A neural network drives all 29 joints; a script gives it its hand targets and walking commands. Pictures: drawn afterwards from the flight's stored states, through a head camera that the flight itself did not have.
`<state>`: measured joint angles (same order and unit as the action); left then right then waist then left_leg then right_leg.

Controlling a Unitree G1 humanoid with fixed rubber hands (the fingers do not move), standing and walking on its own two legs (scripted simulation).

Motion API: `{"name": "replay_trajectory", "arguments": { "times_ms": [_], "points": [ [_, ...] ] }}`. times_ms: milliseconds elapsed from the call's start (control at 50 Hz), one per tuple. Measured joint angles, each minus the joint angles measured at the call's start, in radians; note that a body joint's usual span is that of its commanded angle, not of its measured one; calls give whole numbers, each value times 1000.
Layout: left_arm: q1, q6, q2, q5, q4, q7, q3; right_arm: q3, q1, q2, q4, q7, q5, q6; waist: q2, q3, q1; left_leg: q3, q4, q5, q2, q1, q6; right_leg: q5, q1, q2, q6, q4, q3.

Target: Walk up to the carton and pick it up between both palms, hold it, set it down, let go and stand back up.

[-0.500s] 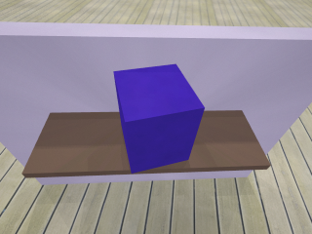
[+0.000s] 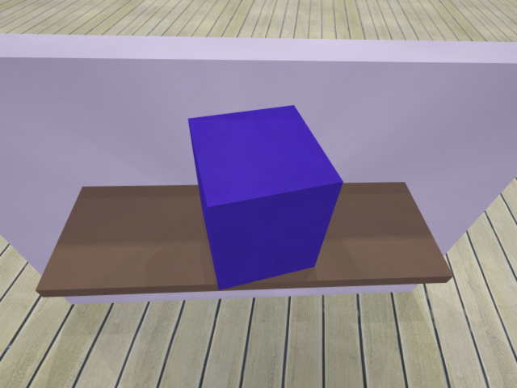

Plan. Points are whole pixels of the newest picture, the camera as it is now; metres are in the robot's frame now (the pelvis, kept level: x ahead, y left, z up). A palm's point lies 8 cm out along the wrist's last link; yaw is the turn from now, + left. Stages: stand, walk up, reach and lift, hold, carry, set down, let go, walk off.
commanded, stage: stand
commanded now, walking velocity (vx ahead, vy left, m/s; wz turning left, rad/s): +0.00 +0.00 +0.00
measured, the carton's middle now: (256, 198) +0.44 +0.00 +0.03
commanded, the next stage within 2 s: none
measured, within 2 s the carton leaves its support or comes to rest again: neither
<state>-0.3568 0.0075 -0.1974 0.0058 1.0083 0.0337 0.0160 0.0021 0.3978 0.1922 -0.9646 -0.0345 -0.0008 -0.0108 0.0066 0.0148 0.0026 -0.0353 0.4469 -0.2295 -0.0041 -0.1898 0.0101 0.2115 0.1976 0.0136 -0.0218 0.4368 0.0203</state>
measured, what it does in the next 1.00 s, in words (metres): stands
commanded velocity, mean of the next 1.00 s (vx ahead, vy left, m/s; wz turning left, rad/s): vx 0.00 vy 0.00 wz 0.00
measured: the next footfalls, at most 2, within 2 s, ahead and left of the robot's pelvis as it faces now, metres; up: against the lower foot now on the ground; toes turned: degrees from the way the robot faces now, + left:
none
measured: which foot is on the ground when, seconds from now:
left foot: down 0.00-1.00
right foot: down 0.00-1.00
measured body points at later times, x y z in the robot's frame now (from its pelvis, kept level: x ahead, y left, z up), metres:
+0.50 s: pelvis +0.01 +0.00 +0.00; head +0.01 +0.00 +0.45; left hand +0.00 +0.23 -0.15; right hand -0.01 -0.24 -0.15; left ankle +0.01 +0.11 -0.74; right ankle +0.02 -0.13 -0.74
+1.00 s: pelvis +0.01 +0.00 +0.00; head +0.01 +0.00 +0.45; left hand +0.00 +0.23 -0.16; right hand +0.00 -0.24 -0.15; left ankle +0.01 +0.11 -0.74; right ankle +0.02 -0.13 -0.74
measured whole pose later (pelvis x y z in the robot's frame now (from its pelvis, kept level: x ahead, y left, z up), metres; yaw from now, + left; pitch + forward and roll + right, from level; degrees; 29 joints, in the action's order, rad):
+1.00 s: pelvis +0.01 +0.00 +0.00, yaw +0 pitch -1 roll +0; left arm -0.35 0.01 -0.18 0.00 1.05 0.04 0.02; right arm 0.00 0.37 0.17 -1.02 -0.04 0.00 -0.01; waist 0.01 0.02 0.00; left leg -0.04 0.42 -0.23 -0.01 -0.16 0.00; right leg 0.22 0.18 0.01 -0.02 0.43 0.03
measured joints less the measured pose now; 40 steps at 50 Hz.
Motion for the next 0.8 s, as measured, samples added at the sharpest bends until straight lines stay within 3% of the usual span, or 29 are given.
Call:
{"name": "replay_trajectory", "arguments": {
  "times_ms": [800],
  "points": [
    [8,1,16,-3,35,10,2,0,-27,-15,-46,-6,-1,1,5,-1,-3,-5,-25,-3,0,22,-3,10,-12,0,3,-7,5]
  ]
}}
